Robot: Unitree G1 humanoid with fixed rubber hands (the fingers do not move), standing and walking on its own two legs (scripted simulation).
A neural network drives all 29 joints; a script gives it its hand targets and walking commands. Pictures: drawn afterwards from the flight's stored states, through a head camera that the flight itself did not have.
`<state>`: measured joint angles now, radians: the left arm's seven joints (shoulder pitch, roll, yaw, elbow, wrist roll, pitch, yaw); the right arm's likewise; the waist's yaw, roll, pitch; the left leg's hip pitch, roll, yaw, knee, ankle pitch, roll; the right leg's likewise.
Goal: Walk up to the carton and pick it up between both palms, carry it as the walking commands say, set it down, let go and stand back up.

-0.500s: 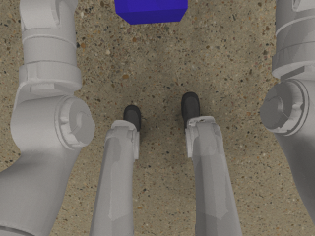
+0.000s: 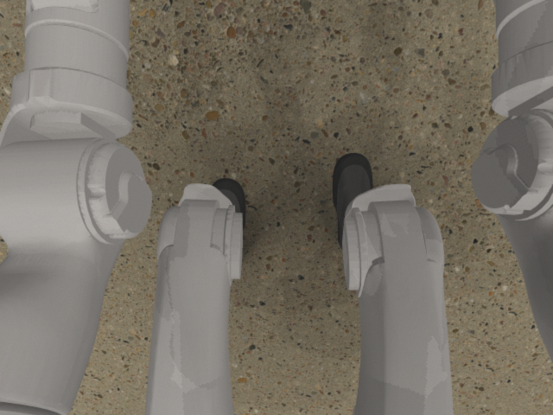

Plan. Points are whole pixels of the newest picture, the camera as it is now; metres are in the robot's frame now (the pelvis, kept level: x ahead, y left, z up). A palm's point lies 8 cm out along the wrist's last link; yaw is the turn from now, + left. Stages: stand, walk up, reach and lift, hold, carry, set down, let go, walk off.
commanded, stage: reach and lift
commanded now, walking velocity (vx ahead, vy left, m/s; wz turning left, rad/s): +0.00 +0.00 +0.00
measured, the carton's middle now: out of the picture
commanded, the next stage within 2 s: none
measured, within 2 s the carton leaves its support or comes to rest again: leaves its support in 1.92 s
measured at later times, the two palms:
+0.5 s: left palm out of the picture +0.59 +0.14 -0.24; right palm out of the picture +0.58 -0.20 -0.25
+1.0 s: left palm out of the picture +0.59 +0.13 -0.23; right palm out of the picture +0.58 -0.19 -0.25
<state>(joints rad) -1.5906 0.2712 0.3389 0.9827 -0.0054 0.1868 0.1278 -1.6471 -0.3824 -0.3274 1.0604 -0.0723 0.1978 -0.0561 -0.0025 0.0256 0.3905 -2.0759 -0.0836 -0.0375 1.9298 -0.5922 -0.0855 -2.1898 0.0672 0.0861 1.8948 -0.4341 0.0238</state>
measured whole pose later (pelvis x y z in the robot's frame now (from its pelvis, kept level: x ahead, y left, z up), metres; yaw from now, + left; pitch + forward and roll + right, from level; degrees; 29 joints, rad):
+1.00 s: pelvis +0.00 +0.01 -0.05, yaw +2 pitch +37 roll +2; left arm -1.66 0.28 0.18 1.03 -0.09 0.18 0.10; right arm -1.69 -0.42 -0.31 1.18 -0.02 0.13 0.05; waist -0.02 0.04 0.52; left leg -2.14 -0.13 -0.04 2.14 -0.64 -0.08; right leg -2.22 0.00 0.07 2.10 -0.52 0.03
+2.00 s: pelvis +0.00 +0.01 -0.06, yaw +2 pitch +34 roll +2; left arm -1.67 0.18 0.25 0.94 -0.05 0.29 0.18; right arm -1.66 -0.35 -0.31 0.99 -0.09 0.36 -0.05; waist -0.05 0.08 0.52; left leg -2.13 -0.14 -0.04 2.16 -0.64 -0.08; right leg -2.20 -0.01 0.07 2.12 -0.53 0.03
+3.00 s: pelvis -0.02 +0.01 +0.01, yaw +0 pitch +27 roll +3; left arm -1.56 0.07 0.44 0.77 0.16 0.41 0.27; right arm -1.60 -0.23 -0.26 0.86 -0.12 0.51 -0.19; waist -0.06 0.04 0.52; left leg -1.83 -0.11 -0.04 1.97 -0.60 -0.08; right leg -1.93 0.04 0.08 1.93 -0.47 0.03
